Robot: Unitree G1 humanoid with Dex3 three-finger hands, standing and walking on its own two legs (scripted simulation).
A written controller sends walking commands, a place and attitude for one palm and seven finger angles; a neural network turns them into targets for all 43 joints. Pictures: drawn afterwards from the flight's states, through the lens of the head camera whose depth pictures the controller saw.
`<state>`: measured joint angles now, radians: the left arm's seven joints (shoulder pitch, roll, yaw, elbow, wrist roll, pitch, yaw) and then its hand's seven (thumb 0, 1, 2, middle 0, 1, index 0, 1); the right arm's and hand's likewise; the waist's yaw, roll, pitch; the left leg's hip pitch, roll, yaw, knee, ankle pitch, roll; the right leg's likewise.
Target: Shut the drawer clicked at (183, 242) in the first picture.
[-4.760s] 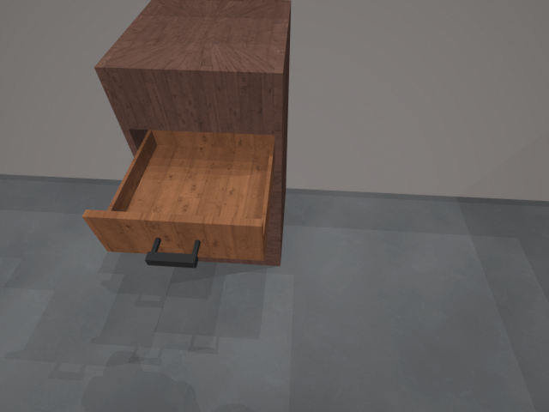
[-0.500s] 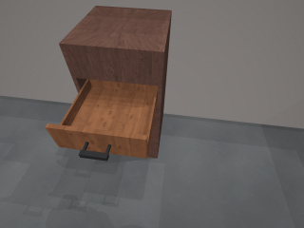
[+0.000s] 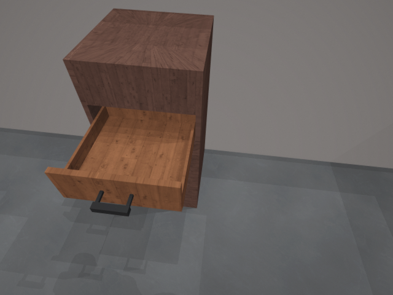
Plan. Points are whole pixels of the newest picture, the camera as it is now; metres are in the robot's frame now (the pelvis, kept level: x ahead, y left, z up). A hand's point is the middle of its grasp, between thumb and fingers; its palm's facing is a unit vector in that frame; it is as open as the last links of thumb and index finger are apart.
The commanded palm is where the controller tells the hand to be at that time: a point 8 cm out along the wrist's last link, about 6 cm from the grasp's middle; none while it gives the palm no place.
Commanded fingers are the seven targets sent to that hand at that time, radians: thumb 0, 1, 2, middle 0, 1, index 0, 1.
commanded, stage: look again from close up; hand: left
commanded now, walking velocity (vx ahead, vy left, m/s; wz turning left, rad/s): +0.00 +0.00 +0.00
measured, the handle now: (113, 202) +0.38 +0.26 -0.15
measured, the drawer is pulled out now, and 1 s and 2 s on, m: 0.30 0.30 0.30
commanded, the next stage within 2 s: shuffle to correct the standing spot in 0.08 s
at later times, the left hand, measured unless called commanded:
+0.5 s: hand out of the picture +0.00 +0.18 -0.18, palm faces +0.05 -0.98 -0.18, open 7.4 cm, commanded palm none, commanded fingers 0.00 0.90 0.90 -0.20 -0.30 -0.20 -0.30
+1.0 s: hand out of the picture +0.09 +0.24 -0.17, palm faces +0.05 -0.97 -0.24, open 7.3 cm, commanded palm none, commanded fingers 0.00 0.90 0.90 -0.20 -0.30 -0.20 -0.30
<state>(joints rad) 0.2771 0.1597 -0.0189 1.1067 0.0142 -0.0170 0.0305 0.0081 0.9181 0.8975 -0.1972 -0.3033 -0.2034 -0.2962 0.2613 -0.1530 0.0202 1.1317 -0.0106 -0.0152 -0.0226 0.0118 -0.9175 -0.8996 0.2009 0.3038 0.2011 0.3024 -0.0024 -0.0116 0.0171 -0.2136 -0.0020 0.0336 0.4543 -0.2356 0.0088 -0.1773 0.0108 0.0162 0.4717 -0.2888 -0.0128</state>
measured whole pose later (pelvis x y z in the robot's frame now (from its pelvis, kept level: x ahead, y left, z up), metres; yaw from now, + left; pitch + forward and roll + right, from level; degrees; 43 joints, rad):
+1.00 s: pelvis +0.08 +0.05 +0.00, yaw -1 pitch +0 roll +4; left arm 0.29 0.17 0.05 1.04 0.04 -0.01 0.02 0.00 0.91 0.90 -0.20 -0.30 -0.21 -0.30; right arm 0.25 -0.18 -0.03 1.00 -0.01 0.03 0.01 0.01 -0.92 -0.90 0.20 0.30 0.20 0.30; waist 0.03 -0.04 0.03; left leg -0.40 0.05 0.08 0.73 -0.34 -0.03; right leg -0.19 -0.14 -0.10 0.51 -0.31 0.02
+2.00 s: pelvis +0.11 +0.09 +0.00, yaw -2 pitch -1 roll +0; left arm 0.29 0.17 -0.01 1.03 0.01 -0.01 0.04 0.00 0.92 0.90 -0.20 -0.30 -0.20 -0.30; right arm 0.30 -0.15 0.02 1.09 -0.01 -0.01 -0.01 0.01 -0.91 -0.90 0.20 0.30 0.20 0.30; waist -0.01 -0.01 0.02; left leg -0.21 0.02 0.07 0.49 -0.27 0.01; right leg -0.17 -0.02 -0.06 0.50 -0.32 -0.02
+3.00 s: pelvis +0.05 +0.08 -0.09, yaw +0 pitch +13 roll +1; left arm 0.49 0.13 0.03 0.10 -0.19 -0.54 -0.28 0.01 0.91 0.90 -0.45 -0.58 -0.46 -0.57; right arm 0.10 -0.26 -0.09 0.49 0.03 -0.24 -0.01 0.01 -0.90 -0.90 0.20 0.30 0.20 0.30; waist 0.01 -0.04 -0.16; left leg -0.90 0.05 0.03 1.16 -0.47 -0.02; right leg -0.85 -0.03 -0.09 1.18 -0.55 -0.06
